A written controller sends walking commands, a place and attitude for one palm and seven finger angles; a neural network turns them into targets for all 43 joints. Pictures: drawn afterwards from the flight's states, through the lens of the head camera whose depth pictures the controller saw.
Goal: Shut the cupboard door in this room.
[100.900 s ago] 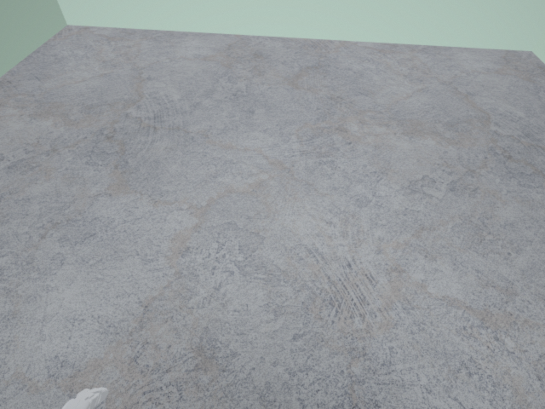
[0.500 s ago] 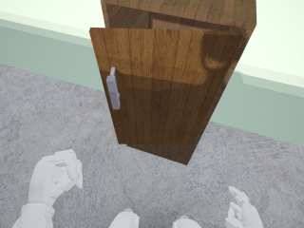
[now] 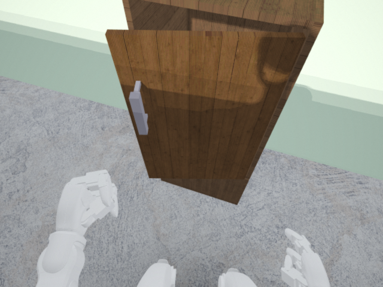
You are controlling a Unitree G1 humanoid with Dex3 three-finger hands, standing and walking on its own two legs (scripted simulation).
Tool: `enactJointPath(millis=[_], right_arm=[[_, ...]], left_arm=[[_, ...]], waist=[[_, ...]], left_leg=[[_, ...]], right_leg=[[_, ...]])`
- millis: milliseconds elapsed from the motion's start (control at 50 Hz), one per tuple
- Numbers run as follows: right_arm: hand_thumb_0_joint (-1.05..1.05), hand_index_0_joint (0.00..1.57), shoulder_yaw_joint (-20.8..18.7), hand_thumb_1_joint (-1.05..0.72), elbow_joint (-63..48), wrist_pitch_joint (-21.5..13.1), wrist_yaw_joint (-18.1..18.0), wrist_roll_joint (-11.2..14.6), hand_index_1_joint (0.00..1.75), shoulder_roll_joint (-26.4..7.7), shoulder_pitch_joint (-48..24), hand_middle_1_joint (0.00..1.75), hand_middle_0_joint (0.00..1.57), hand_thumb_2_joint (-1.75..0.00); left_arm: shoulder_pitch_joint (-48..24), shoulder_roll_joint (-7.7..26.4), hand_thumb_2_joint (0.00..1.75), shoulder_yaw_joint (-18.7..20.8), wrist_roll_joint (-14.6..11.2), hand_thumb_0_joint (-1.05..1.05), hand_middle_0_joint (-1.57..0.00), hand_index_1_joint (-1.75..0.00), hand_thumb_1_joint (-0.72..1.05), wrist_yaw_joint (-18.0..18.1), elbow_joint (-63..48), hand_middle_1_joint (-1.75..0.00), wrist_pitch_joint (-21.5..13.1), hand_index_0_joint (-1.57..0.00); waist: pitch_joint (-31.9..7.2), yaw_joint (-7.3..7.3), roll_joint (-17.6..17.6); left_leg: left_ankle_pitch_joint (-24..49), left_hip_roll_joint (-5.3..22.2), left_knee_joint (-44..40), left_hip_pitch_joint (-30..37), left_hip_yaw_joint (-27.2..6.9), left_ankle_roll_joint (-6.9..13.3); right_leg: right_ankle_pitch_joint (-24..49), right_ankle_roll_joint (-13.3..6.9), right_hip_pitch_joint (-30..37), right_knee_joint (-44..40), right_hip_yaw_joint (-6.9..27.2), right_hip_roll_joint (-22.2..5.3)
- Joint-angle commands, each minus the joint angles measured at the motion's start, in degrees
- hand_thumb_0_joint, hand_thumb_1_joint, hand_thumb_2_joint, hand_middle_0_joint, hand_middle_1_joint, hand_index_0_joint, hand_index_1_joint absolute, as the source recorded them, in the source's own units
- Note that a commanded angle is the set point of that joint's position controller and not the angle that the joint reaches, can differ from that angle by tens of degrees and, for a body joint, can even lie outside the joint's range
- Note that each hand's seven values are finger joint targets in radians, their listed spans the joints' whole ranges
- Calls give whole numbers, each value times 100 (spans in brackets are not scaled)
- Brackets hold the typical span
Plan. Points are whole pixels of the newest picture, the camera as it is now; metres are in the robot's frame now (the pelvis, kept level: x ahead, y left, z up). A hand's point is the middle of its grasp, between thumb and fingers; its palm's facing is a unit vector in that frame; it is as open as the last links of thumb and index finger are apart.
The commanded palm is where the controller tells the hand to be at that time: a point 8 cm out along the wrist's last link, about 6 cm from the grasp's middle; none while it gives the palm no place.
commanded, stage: bring the fist close to the handle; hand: left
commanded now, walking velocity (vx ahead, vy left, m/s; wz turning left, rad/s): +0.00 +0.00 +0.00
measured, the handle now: (140, 108) +0.50 +0.16 +0.06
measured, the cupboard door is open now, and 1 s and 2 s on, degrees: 18 18 9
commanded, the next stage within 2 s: push the door shut along its arc in 1.16 s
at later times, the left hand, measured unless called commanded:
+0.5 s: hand (137, 165) +0.34 +0.14 +0.06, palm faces +0.01 -1.00 -0.02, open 3.1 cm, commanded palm +0.33 +0.19 +0.06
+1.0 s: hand (152, 143) +0.40 +0.11 +0.06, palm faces +0.04 -1.00 -0.02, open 3.1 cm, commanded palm +0.36 +0.17 +0.06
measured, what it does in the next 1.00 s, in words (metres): stands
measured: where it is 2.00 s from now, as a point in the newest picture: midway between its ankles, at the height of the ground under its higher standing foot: outside the picture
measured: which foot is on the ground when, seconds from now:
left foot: down 0.00-1.00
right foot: down 0.00-1.00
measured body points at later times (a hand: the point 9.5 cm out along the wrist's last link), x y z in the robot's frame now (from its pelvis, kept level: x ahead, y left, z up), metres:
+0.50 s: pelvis +0.01 +0.00 +0.01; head +0.08 +0.00 +0.46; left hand +0.33 +0.19 +0.06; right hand +0.15 -0.24 -0.09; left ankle +0.03 +0.11 -0.65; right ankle +0.01 -0.10 -0.65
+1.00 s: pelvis +0.00 +0.00 +0.01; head +0.08 +0.00 +0.46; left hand +0.39 +0.17 +0.06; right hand +0.09 -0.25 -0.10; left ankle +0.03 +0.11 -0.65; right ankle +0.01 -0.10 -0.65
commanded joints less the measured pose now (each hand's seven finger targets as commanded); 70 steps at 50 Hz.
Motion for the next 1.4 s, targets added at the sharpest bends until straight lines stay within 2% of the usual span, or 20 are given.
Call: enactJointPath(millis=[0,100,120,180,220,380,420,540,620,660,700,740,780,820,940,980,1040,1100,1220,1380], right_arm=[[0,20,-346,-90,-855,-214,-10,2,30,-698,-104,30,20,-90],[0,20,-348,-90,-791,-61,58,-31,30,-680,-82,30,20,-90],[0,20,-337,-90,-807,-41,81,-34,30,-660,-84,30,20,-90],[0,20,-363,-90,-705,-4,97,-52,30,-693,-67,30,20,-90],[0,20,-376,-90,-686,10,118,-60,30,-680,-70,30,20,-90],[0,20,-407,-90,-465,136,138,-53,30,-727,12,30,20,-90],[0,20,-414,-90,-443,157,156,-58,30,-697,3,30,20,-90],[0,20,-406,-90,-306,280,181,-78,30,-704,71,30,20,-90],[0,20,-428,-90,-287,356,225,-99,30,-683,156,30,20,-90],[0,20,-427,-90,-236,384,250,-109,30,-686,196,30,20,-90],[0,20,-424,-90,-203,444,249,-111,30,-705,227,30,20,-90],[0,20,-425,-90,-168,460,267,-114,30,-681,235,30,20,-90],[0,20,-448,-90,-161,479,268,-126,30,-729,301,30,20,-90],[0,20,-444,-90,-181,496,291,-131,30,-695,290,30,20,-90],[0,20,-478,-90,-161,557,310,-139,30,-714,381,30,20,-90],[0,20,-491,-90,-176,564,302,-145,30,-726,418,30,20,-90],[0,20,-488,-90,-143,589,302,-126,30,-708,384,30,20,-90],[0,20,-481,-90,-111,590,276,-116,30,-719,376,30,20,-90],[0,20,-485,-90,-90,576,263,-117,30,-719,362,30,20,-90],[0,20,-477,-90,12,565,225,-109,30,-773,446,30,20,-90]], left_arm=[[-790,603,90,341,38,0,-130,-150,90,158,-1136,-150,-213,-130],[-1130,582,90,435,161,0,-130,-150,90,438,-702,-150,-175,-130],[-1185,367,90,224,198,0,-130,-150,90,451,-613,-150,-191,-130],[-1627,492,90,316,239,0,-130,-150,90,538,-426,-150,-310,-130],[-1784,378,90,195,274,0,-130,-150,90,543,-426,-150,-401,-130],[-2770,366,90,134,353,0,-130,-150,90,650,181,-150,-488,-130],[-3053,165,90,-55,411,0,-130,-150,90,712,234,-150,-512,-130],[-3862,196,90,31,541,0,-130,-150,90,956,990,-150,-496,-130],[-4086,169,90,65,612,0,-130,-150,90,1052,1201,-150,-570,-130],[-4309,131,90,74,606,0,-130,-150,90,1089,1451,-150,-596,-130],[-4489,351,90,296,640,0,-130,-150,90,1132,1783,-150,-613,-130],[-4875,128,90,88,684,0,-130,-150,90,1153,1942,-150,-685,-130],[-4880,295,90,285,692,0,-130,-150,90,1182,2141,-150,-719,-130],[-4993,153,90,154,705,0,-130,-150,90,1161,2072,-150,-800,-130],[-4899,325,90,353,682,0,-130,-150,90,1181,2135,-150,-931,-130],[-4822,411,90,422,677,0,-130,-150,90,1174,1992,-150,-981,-130],[-4819,299,90,307,670,0,-130,-150,90,1148,2040,-150,-1006,-130],[-5034,282,90,239,683,0,-130,-150,90,1117,2105,-150,-1008,-130],[-5090,233,90,230,655,0,-130,-150,90,1100,2272,-150,-1037,-130],[-6074,410,90,218,746,0,-130,-150,90,946,2702,-150,-1081,-130]], waist=[[-1580,-48,38],[-1409,-83,-182],[-1317,-112,-191],[-1329,-157,-267],[-1534,-146,-61],[-1538,-246,-158],[-1709,-269,-45],[-1684,-315,-137],[-1986,-276,-157],[-1877,-308,-156],[-1729,-310,-282],[-1699,-417,-256],[-1761,-377,-332],[-1942,-359,-102],[-2048,-317,-317],[-2172,-269,-199],[-1907,-350,-347],[-1736,-413,-210],[-1809,-386,-247],[-1893,-559,-44]], left_leg=[[1493,-105,-1077,1067,-8,116],[1595,-91,-1129,1026,52,97],[1586,-95,-1161,1056,62,90],[1530,-81,-1130,1046,66,98],[1670,-87,-1136,1176,101,87],[1691,-62,-1182,1273,61,79],[1760,-57,-1186,1450,70,70],[1701,-57,-1212,1403,77,58],[1968,-52,-1213,1507,108,50],[1897,-59,-1216,1442,116,41],[1724,-70,-1227,1243,134,52],[1540,-68,-1226,1257,149,58],[1513,-72,-1235,1229,141,71],[1571,-87,-1253,1328,168,63],[1718,-80,-1272,1306,201,79],[1812,-87,-1264,1341,205,81],[1614,-78,-1318,1267,229,87],[1443,-79,-1319,1270,217,92],[1395,-86,-1311,1326,178,85],[1397,-80,-1221,1417,87,79]], right_leg=[[1558,106,1181,-1085,477,17],[1779,138,1226,-1121,476,9],[1783,136,1190,-1130,450,9],[1737,139,1175,-1169,505,7],[1925,126,1225,-1115,492,-14],[1941,112,1133,-1128,481,18],[2000,115,1085,-1107,450,2],[1978,117,1030,-1136,456,8],[2309,113,1222,-1091,466,14],[2263,117,1165,-1118,462,17],[2152,131,1183,-1178,524,13],[1956,143,1029,-1218,523,15],[1908,133,1083,-1233,523,32],[1979,124,1119,-1200,529,20],[2210,138,1329,-1216,562,38],[2324,128,1426,-1178,572,42],[2149,152,1340,-1284,581,30],[1935,148,1165,-1329,582,24],[1845,144,1125,-1322,563,31],[1824,123,825,-1197,532,51]])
